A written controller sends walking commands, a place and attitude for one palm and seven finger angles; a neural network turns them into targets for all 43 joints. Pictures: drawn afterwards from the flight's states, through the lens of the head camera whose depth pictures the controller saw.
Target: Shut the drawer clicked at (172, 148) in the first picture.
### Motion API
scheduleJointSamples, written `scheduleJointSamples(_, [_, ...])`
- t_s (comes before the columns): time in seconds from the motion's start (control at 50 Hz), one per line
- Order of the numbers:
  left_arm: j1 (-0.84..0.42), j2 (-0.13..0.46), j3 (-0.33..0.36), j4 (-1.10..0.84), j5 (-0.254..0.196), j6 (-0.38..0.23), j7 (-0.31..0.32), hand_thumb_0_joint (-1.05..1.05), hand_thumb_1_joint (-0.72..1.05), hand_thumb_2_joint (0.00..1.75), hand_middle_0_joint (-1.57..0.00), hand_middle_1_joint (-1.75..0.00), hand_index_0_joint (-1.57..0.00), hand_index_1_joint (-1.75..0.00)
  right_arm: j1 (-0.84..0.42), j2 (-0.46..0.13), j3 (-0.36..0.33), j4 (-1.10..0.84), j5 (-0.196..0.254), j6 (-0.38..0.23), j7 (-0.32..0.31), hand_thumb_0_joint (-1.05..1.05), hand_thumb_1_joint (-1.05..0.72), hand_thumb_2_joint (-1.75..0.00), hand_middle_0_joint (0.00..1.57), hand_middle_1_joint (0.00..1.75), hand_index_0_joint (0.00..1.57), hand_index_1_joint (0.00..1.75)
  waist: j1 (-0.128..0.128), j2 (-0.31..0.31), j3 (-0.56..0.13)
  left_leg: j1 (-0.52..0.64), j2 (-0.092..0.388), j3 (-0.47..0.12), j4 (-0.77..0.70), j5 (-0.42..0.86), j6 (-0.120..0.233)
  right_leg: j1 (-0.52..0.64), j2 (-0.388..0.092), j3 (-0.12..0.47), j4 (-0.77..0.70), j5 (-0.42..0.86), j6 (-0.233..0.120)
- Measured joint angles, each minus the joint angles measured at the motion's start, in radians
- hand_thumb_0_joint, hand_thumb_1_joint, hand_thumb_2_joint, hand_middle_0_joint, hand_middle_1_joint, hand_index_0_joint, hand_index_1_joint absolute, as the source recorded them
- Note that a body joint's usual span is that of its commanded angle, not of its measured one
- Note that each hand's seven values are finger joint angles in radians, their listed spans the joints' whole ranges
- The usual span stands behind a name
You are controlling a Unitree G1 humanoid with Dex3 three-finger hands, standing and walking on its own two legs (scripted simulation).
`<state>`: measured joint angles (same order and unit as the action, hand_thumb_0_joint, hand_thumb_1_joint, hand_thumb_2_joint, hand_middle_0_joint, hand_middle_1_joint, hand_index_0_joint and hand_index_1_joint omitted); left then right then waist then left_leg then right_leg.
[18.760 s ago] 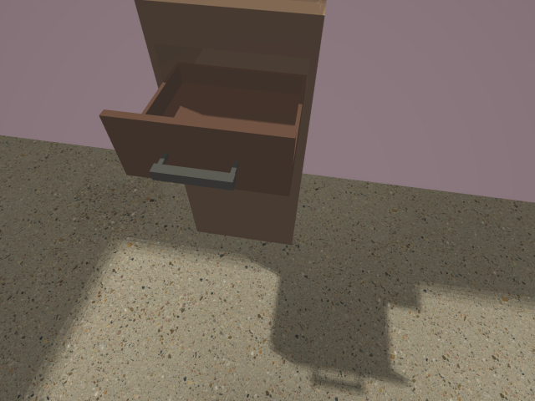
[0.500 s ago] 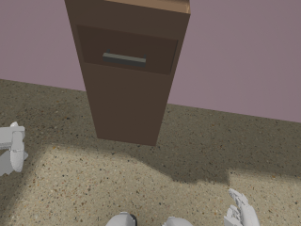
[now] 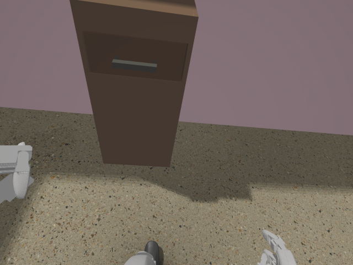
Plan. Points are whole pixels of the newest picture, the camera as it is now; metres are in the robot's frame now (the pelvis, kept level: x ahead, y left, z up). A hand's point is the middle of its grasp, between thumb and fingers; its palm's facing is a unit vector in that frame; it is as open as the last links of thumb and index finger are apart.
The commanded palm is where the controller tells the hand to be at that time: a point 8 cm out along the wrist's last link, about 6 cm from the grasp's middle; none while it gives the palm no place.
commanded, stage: stop stepping back and stand still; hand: left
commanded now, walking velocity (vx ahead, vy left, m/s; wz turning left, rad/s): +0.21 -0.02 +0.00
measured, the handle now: (135, 63) +0.83 +0.13 +0.02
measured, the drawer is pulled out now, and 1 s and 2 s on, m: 0.00 0.00 0.00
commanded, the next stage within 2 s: let the arm hang, fingers relaxed in 1.06 s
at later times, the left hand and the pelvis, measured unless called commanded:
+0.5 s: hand out of the picture +0.04 +0.32 +0.22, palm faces +0.41 -0.82 -0.40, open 3.2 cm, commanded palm +0.00 +0.34 +0.20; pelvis -0.15 +0.07 +0.00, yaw -4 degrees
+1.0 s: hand out of the picture -0.02 +0.34 +0.18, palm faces +0.43 -0.78 -0.46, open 3.2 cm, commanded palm -0.07 +0.38 +0.20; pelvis -0.20 +0.10 +0.00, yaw +1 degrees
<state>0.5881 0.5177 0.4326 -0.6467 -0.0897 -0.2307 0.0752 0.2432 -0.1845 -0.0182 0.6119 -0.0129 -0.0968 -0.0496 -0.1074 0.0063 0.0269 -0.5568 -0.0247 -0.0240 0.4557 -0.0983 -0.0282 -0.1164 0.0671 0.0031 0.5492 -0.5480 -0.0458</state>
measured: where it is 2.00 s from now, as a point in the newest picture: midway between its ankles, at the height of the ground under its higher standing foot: outside the picture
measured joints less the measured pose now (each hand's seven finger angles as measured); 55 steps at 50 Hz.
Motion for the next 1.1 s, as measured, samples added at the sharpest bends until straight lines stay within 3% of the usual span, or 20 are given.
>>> scheduleJointSamples(0.06, [0.139,0.001,0.062,-0.097,-0.004,-0.004,0.004,0.01,0.88,0.9,-1.41,-1.6,-1.41,-1.6,0.046,-0.021,-0.008,0.027,0.008,0.03,0.011,0.01,-0.9,-0.9,0.2,0.3,0.21,0.3,0.091,-0.043,-0.032,-0.041,0.002,-0.014,0.434,-0.159,-0.005,-0.055,-0.076,-0.02,0.046,0.112,-0.013])
scheduleJointSamples(0.1, [0.143,-0.046,0.055,-0.116,0.016,-0.01,0.018,0.01,0.88,0.9,-1.41,-1.6,-1.41,-1.6,0.072,-0.045,-0.008,0.042,0.005,0.028,0.004,0.01,-0.9,-0.9,0.2,0.3,0.21,0.3,0.141,-0.044,-0.064,0.069,0.039,-0.012,0.388,-0.205,0.012,-0.097,-0.128,-0.055,0.099,0.102,0.017])
scheduleJointSamples(0.14, [0.017,-0.097,0.017,-0.051,0.03,-0.011,0.042,0.01,0.88,0.9,-1.42,-1.6,-1.42,-1.6,0.056,-0.051,-0.016,0.066,0.007,-0.004,-0.011,0.01,-0.9,-0.9,0.2,0.3,0.21,0.3,0.137,-0.037,-0.042,0.083,0.028,-0.014,0.345,-0.205,0.065,-0.158,-0.142,-0.045,0.228,0.02,0.036])
scheduleJointSamples(0.18, [-0.133,-0.132,-0.012,0.052,0.045,0.01,0.058,0.01,0.88,0.9,-1.42,-1.6,-1.42,-1.6,0.018,-0.022,-0.01,0.093,0.006,-0.029,-0.01,0.01,-0.9,-0.9,0.2,0.3,0.21,0.3,0.121,-0.043,0.003,0.088,0.014,-0.016,0.314,-0.142,0.092,-0.231,-0.097,0.007,0.413,0.005,0.039])
scheduleJointSamples(0.26, [-0.158,-0.133,-0.039,0.052,0.046,0.065,0.058,0.01,0.89,0.9,-1.41,-1.6,-1.41,-1.6,-0.011,0.07,0.036,0.067,-0.001,-0.038,0.034,0.01,-0.9,-0.9,0.2,0.3,0.21,0.3,0.067,-0.078,0.024,0.16,0.018,-0.019,0.1,-0.067,0.033,-0.294,-0.005,-0.028,0.521,0.075,0.022])
scheduleJointSamples(0.34, [0.051,-0.071,-0.082,-0.092,0.05,0.059,0.036,0.02,0.89,0.9,-1.41,-1.6,-1.41,-1.6,0.024,0.099,0.055,-0.018,-0.018,-0.027,0.047,0.01,-0.9,-0.9,0.2,0.3,0.21,0.3,0.043,-0.044,-0.033,0.146,0.047,0.021,-0.017,-0.147,-0.01,-0.17,0.055,-0.152,0.256,-0.015,-0.026])
scheduleJointSamples(0.36, [0.095,-0.029,-0.062,-0.132,0.05,0.056,0.033,0.01,0.89,0.9,-1.41,-1.6,-1.41,-1.6,0.03,0.1,0.053,-0.036,-0.011,-0.024,0.046,0.01,-0.9,-0.9,0.21,0.3,0.21,0.3,0.051,-0.063,-0.051,0.079,0.029,0.053,0.094,-0.209,-0.021,-0.117,0.036,-0.155,0.134,-0.001,-0.056])
scheduleJointSamples(0.4, [0.12,0.023,0.002,-0.189,0.043,0.042,0.03,0.01,0.89,0.9,-1.41,-1.6,-1.41,-1.6,0.007,0.076,0.051,-0.045,0.003,-0.013,0.035,0.01,-0.9,-0.9,0.21,0.3,0.21,0.3,0.114,-0.103,-0.069,-0.093,0.004,0.083,0.513,-0.273,-0.012,-0.119,-0.027,-0.119,0.014,0.159,-0.098])
scheduleJointSamples(0.42, [0.087,0.026,0.015,-0.174,0.039,0.027,0.026,0.01,0.88,0.9,-1.41,-1.6,-1.41,-1.6,-0.02,0.056,0.046,-0.015,0.0,0.0,0.028,0.01,-0.9,-0.9,0.21,0.3,0.21,0.3,0.135,-0.079,-0.06,-0.137,0.027,0.062,0.696,-0.275,-0.006,-0.154,-0.023,-0.125,0.063,0.205,-0.077])
scheduleJointSamples(0.46, [-0.004,0.015,0.021,-0.08,0.039,0.013,0.026,0.01,0.88,0.9,-1.41,-1.6,-1.41,-1.6,-0.039,0.041,0.035,0.044,0.005,0.033,0.017,0.01,-0.9,-0.9,0.21,0.3,0.21,0.3,0.149,-0.062,-0.075,-0.133,0.065,0.043,0.82,-0.256,0.01,-0.18,-0.032,-0.14,0.1,0.199,-0.046])
scheduleJointSamples(0.52, [-0.107,-0.078,0.006,0.074,0.046,0.034,0.053,0.0,0.88,0.9,-1.41,-1.6,-1.42,-1.6,-0.024,0.022,0.028,0.073,0.009,0.037,-0.008,0.01,-0.9,-0.9,0.21,0.3,0.21,0.3,0.149,-0.069,-0.103,0.008,0.106,0.061,0.627,-0.306,0.04,-0.185,-0.075,-0.143,0.078,0.172,-0.034])
scheduleJointSamples(0.6, [-0.087,-0.186,-0.053,0.082,0.046,0.066,0.086,0.01,0.89,0.9,-1.41,-1.6,-1.41,-1.6,-0.003,-0.023,0.023,0.022,0.003,-0.02,-0.034,0.01,-0.9,-0.9,0.2,0.3,0.21,0.3,0.108,-0.061,-0.074,0.255,0.102,0.087,0.175,-0.248,0.057,-0.221,-0.124,-0.121,0.151,0.156,0.006])
scheduleJointSamples(0.66, [-0.058,-0.159,-0.071,0.044,0.06,0.051,0.068,0.01,0.89,0.9,-1.41,-1.6,-1.41,-1.6,-0.018,0.013,0.017,0.019,0.0,-0.046,-0.02,0.01,-0.9,-0.9,0.2,0.3,0.21,0.3,0.091,-0.099,-0.013,0.264,0.071,0.099,0.175,-0.182,0.033,-0.316,-0.094,-0.047,0.423,0.064,0.031])
scheduleJointSamples(0.72, [-0.013,-0.102,-0.056,-0.008,0.072,0.021,0.054,0.01,0.89,0.9,-1.41,-1.6,-1.41,-1.6,0.003,0.044,0.024,0.017,0.004,-0.052,0.011,0.01,-0.9,-0.9,0.2,0.3,0.21,0.3,0.078,-0.085,0.002,0.273,0.082,0.076,0.111,-0.138,0.038,-0.392,-0.066,-0.062,0.569,0.145,0.036])
scheduleJointSamples(0.84, [0.063,-0.057,-0.01,0.004,0.067,0.0,0.066,0.01,0.88,0.9,-1.41,-1.6,-1.41,-1.6,0.06,0.053,0.028,0.01,-0.001,0.006,0.01,0.01,-0.9,-0.9,0.2,0.3,0.21,0.3,0.089,0.015,-0.026,0.261,0.151,0.083,0.039,-0.143,0.03,-0.23,-0.054,-0.149,0.215,0.098,0.014])
scheduleJointSamples(0.9, [0.063,-0.037,0.014,0.025,0.062,0.025,0.077,0.01,0.89,0.9,-1.41,-1.6,-1.41,-1.6,0.062,0.043,0.025,-0.004,0.009,0.025,0.004,0.01,-0.9,-0.9,0.21,0.3,0.21,0.3,0.098,-0.005,-0.041,0.148,0.126,0.096,0.228,-0.274,0.045,-0.119,-0.067,-0.076,-0.011,0.139,-0.027])
scheduleJointSamples(0.92, [0.046,-0.057,0.004,0.035,0.061,0.029,0.074,0.01,0.89,0.9,-1.41,-1.6,-1.41,-1.6,0.037,0.025,0.021,0.011,0.007,0.028,0.004,0.01,-0.9,-0.9,0.21,0.3,0.21,0.3,0.111,0.007,-0.021,0.11,0.123,0.077,0.342,-0.289,0.042,-0.138,-0.068,-0.07,0.009,0.253,-0.022])
scheduleJointSamples(0.98, [0.01,-0.132,-0.049,0.067,0.061,0.04,0.07,0.01,0.89,0.9,-1.41,-1.6,-1.41,-1.6,-0.008,-0.016,-0.001,0.078,0.011,0.03,0.003,0.01,-0.9,-0.9,0.21,0.3,0.21,0.3,0.126,0.03,0.0,0.094,0.101,0.051,0.47,-0.323,0.04,-0.142,-0.07,-0.062,0.076,0.223,0.018])
scheduleJointSamples(1.06, [0.018,-0.172,-0.071,0.036,0.063,0.025,0.079,0.01,0.88,0.9,-1.41,-1.6,-1.41,-1.6,-0.017,-0.037,-0.009,0.066,0.012,0.004,-0.019,0.01,-0.9,-0.9,0.2,0.3,0.21,0.3,0.109,0.004,0.001,0.224,0.082,0.078,0.195,-0.207,0.053,-0.147,-0.09,-0.048,0.13,0.163,0.046])
scheduleJointSamples(1.1, [0.0,-0.15,-0.059,0.032,0.066,0.008,0.079,0.01,0.88,0.9,-1.41,-1.6,-1.41,-1.6,-0.033,-0.025,-0.015,0.053,0.011,-0.016,-0.025,0.01,-0.9,-0.9,0.2,0.3,0.21,0.3,0.108,-0.03,0.021,0.232,0.065,0.096,0.2,-0.183,0.035,-0.167,-0.103,-0.023,0.195,0.113,0.048])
